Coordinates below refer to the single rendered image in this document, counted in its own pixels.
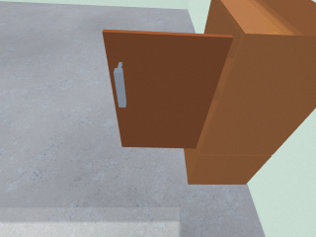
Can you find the cupboard door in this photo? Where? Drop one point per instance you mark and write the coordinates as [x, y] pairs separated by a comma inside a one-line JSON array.
[[169, 80]]

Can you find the handle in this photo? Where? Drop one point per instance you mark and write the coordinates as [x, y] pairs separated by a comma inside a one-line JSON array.
[[119, 81]]

